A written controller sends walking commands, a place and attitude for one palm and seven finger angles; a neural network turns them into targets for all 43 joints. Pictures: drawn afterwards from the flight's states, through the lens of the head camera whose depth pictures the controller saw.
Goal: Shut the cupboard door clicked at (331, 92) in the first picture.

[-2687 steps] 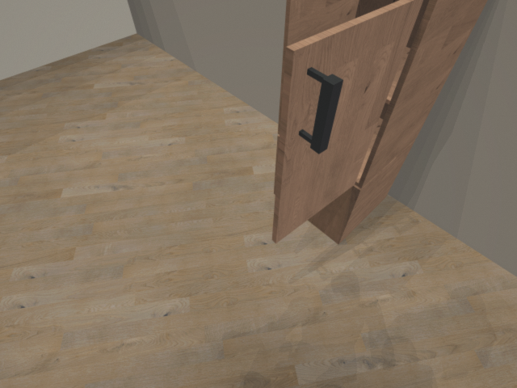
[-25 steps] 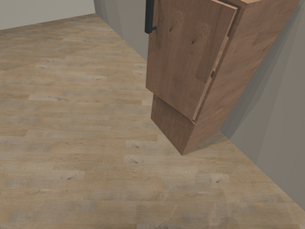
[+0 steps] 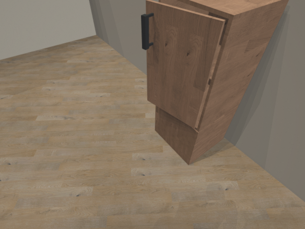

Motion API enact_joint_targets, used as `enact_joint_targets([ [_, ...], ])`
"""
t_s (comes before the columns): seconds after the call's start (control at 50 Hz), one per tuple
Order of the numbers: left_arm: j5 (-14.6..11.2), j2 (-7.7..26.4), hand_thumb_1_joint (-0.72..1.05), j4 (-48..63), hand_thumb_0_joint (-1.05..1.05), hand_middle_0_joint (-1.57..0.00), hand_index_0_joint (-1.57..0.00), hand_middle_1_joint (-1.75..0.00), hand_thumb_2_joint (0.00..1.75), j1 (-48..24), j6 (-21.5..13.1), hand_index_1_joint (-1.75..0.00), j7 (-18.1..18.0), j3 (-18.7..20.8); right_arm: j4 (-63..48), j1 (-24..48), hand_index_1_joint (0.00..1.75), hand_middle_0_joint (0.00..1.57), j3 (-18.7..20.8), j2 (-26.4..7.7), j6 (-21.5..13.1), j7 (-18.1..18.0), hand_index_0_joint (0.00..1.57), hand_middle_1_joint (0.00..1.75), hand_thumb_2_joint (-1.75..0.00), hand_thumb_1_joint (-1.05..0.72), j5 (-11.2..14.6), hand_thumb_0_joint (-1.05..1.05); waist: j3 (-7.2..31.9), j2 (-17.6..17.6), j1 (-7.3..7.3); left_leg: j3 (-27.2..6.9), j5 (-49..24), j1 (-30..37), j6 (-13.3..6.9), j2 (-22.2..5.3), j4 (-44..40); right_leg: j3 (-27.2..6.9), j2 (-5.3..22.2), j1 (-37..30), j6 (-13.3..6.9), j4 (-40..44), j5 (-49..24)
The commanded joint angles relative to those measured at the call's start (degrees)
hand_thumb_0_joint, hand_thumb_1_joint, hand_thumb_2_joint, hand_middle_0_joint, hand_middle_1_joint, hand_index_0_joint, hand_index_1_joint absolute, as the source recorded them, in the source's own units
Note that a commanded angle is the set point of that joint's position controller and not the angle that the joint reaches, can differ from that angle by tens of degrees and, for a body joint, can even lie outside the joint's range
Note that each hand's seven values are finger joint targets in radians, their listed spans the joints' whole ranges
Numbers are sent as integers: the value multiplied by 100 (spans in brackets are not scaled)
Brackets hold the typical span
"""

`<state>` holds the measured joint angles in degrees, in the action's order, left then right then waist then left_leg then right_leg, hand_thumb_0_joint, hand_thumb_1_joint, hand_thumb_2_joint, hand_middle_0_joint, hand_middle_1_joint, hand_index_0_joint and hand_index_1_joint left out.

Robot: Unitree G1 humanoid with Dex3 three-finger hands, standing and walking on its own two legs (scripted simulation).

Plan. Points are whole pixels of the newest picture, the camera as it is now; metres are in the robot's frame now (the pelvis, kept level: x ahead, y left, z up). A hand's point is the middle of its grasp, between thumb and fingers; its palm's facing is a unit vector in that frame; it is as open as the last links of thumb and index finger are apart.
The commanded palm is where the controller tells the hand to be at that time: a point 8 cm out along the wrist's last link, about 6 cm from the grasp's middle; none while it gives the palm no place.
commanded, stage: let the arm hang, fingers relaxed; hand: left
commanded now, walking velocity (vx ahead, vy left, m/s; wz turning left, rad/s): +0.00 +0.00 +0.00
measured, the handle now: (148, 31) +0.91 +0.07 +0.13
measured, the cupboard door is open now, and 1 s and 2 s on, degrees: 12 12 12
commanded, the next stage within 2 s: look to check the result in 0.24 s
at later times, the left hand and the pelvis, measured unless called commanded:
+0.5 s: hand out of the picture -0.03 +0.18 -0.18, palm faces +0.04 -0.98 -0.18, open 7.4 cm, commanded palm none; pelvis +0.00 +0.01 +0.00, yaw +0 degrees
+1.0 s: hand out of the picture +0.00 +0.19 -0.18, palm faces +0.03 -0.98 -0.19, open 7.4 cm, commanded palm none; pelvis +0.01 +0.01 +0.00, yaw +0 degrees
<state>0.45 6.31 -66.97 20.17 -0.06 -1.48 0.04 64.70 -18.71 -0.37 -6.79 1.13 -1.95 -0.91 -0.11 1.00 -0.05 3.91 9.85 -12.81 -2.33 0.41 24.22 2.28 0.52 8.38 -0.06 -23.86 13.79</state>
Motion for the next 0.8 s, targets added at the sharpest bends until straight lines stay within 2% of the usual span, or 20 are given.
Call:
enact_joint_targets([
  [0.0, 30, 567, 90, 88, 0, -20, -20, -30, 90, 465, -43, -30, -81, 83, -99, -379, 30, 20, 116, -506, -105, -41, 20, 30, -90, -90, 17, 0, -602, -55, -30, -739, 507, -100, 15, -601, -691, -504, 432, 599, -224, 589, 185],
  [0.04, 38, 573, 90, 83, 0, -20, -20, -30, 90, 519, -51, -30, -87, 87, -118, -388, 30, 20, 119, -522, -115, -43, 20, 30, -90, -90, 31, 0, -625, -6, -12, -726, 388, -89, 8, -610, -694, -488, 433, 583, -222, 585, 75],
  [0.12, 40, 514, 90, 84, 0, -20, -20, -30, 90, 497, -44, -30, -86, 102, -109, -400, 30, 20, 123, -500, -120, -47, 20, 30, -90, -90, 11, 0, -655, 70, -23, -760, 603, -155, 9, -607, -771, -481, 431, 574, -212, 573, 120],
  [0.18, 36, 531, 90, 97, 0, -20, -20, -30, 90, 495, -61, -30, -86, 98, -126, -419, 30, 20, 120, -527, -135, -47, 20, 30, -90, -90, 14, 0, -528, -13, -32, -739, 392, -54, 8, -616, -719, -486, 441, 503, -207, 565, -8],
  [0.26, 38, 539, 90, 101, 0, -20, -20, -30, 90, 485, -59, -30, -87, 106, -131, -402, 30, 20, 131, -546, -139, -48, 20, 30, -90, -90, 20, 0, -571, 33, -30, -747, 386, -35, 8, -633, -740, -485, 442, 520, -202, 584, 8],
  [0.3, 38, 563, 90, 109, 0, -20, -20, -30, 90, 454, -48, -30, -82, 106, -131, -413, 30, 20, 131, -568, -132, -46, 20, 30, -90, -90, 18, 0, -634, -16, -29, -781, 529, -92, 6, -640, -793, -480, 430, 532, -191, 576, 53],
  [0.38, 35, 612, 90, 117, 0, -20, -20, -30, 90, 422, -62, -30, -84, 106, -127, -420, 30, 20, 135, -614, -138, -42, 20, 30, -90, -90, 22, 0, -522, -114, -40, -779, 358, -18, 0, -643, -745, -499, 438, 461, -194, 579, -10],
  [0.42, 37, 626, 90, 120, 0, -20, -20, -30, 90, 411, -46, -30, -82, 100, -126, -387, 30, 20, 139, -637, -127, -38, 20, 30, -90, -90, 21, 0, -647, -24, -39, -794, 518, -48, 5, -642, -799, -492, 432, 540, -183, 590, 74],
  [0.46, 37, 675, 90, 120, 0, -20, -20, -30, 90, 412, -48, -30, -79, 104, -137, -360, 30, 20, 145, -657, -125, -31, 20, 30, -90, -90, 26, 0, -601, -48, -29, -801, 546, -58, -1, -647, -802, -489, 445, 503, -189, 592, 84],
  [0.52, 36, 721, 90, 137, 0, -20, -20, -30, 90, 369, -65, -30, -76, 102, -131, -333, 30, 20, 156, -708, -131, -26, 20, 30, -90, -90, 27, 0, -524, -144, -40, -769, 380, 42, -4, -644, -757, -504, 463, 484, -189, 603, -6],
  [0.66, 40, 823, 90, 140, 0, -20, -20, -30, 90, 269, -78, -30, -73, 122, -143, -216, 30, 20, 172, -831, -161, -31, 20, 30, -90, -90, 36, 0, -431, -93, -48, -744, 34, 220, -10, -683, -728, -503, 471, 433, -182, 596, -171],
  [0.78, 39, 880, 90, 151, 0, -20, -20, -30, 90, 148, -68, -30, -67, 128, -142, -161, 30, 20, 169, -880, -164, -31, 20, 30, -90, -90, 34, 0, -472, -76, -54, -781, 123, 208, 7, -698, -821, -510, 463, 388, -171, 619, -123],
])
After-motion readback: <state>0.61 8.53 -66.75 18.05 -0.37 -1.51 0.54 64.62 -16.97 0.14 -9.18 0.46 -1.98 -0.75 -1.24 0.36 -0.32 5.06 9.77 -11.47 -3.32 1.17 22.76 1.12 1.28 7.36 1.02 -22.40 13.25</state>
